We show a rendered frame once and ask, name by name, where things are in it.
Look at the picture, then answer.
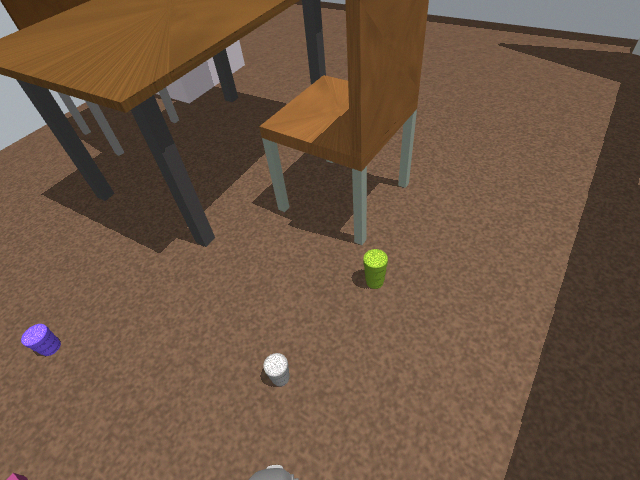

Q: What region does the chair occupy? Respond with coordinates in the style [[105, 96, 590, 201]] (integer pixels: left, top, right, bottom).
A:
[[0, 0, 179, 156], [259, 0, 429, 245]]

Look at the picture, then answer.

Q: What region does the table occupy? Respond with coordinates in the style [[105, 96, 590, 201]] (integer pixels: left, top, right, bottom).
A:
[[0, 0, 326, 247]]

